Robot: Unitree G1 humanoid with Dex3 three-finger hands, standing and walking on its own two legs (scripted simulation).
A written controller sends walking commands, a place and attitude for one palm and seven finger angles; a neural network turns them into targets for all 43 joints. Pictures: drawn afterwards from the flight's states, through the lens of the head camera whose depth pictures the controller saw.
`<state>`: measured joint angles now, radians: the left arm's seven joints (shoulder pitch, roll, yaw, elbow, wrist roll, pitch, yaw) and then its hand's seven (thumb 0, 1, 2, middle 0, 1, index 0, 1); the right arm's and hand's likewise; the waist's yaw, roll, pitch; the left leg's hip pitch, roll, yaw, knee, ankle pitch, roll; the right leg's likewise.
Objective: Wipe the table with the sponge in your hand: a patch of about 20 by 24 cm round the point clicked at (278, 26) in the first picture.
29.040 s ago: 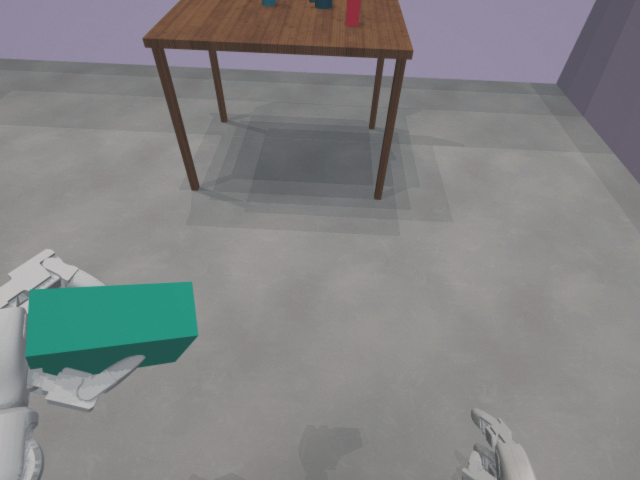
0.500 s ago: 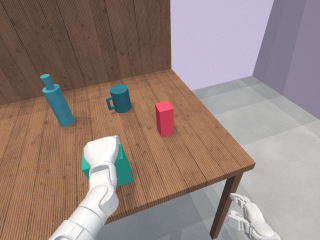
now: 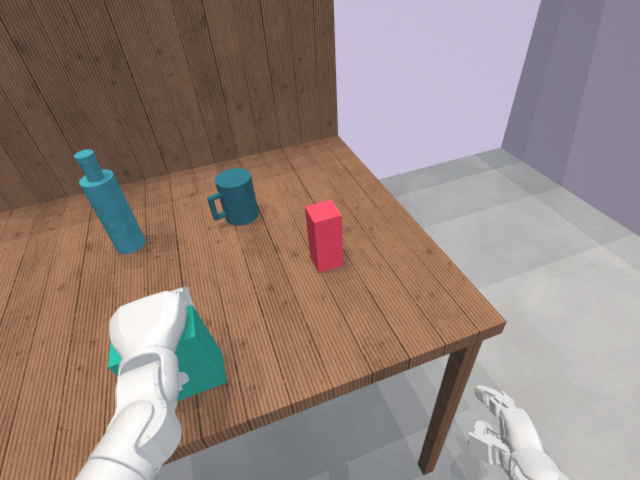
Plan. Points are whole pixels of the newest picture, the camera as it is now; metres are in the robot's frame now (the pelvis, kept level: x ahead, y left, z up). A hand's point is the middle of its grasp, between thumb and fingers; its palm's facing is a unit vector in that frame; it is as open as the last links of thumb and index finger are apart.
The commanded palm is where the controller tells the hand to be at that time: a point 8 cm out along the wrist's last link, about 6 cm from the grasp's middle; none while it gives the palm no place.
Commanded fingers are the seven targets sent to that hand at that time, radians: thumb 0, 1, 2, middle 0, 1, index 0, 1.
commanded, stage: wipe forward along the middle lane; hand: left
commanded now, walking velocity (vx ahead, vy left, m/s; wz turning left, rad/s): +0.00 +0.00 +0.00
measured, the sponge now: (178, 366) +0.27 +0.25 +0.00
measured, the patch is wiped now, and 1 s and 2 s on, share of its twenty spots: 1.00 1.00 1.00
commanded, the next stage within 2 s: slide back across to the first lane in 1.64 s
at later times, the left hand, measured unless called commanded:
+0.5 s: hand (160, 327) +0.30 +0.27 +0.04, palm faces -0.06 -0.03 -1.00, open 9.3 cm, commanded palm +0.28 +0.27 +0.07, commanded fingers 0.00 0.10 1.30 -1.20 -1.60 -1.20 -1.60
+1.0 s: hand (162, 297) +0.35 +0.30 +0.04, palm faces -0.10 +0.02 -0.99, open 9.3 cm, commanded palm +0.34 +0.29 +0.07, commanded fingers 0.00 0.10 1.30 -1.20 -1.60 -1.20 -1.60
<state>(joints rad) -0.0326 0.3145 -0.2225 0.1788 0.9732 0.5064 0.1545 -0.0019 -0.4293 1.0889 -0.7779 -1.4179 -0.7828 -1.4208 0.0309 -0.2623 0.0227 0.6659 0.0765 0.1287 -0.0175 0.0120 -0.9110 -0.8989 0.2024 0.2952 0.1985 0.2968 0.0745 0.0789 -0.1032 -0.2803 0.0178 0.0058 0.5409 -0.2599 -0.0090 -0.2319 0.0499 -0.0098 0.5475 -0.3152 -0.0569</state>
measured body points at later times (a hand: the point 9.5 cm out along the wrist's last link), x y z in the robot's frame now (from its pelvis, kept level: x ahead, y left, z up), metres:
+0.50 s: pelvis -0.02 +0.00 +0.00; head -0.03 -0.03 +0.44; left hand +0.30 +0.27 +0.09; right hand +0.18 -0.22 -0.11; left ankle +0.02 +0.13 -0.73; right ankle -0.02 -0.08 -0.73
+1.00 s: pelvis -0.02 +0.00 -0.01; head -0.01 -0.02 +0.44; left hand +0.36 +0.29 +0.09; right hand +0.10 -0.25 -0.14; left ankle +0.02 +0.13 -0.73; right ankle -0.02 -0.08 -0.73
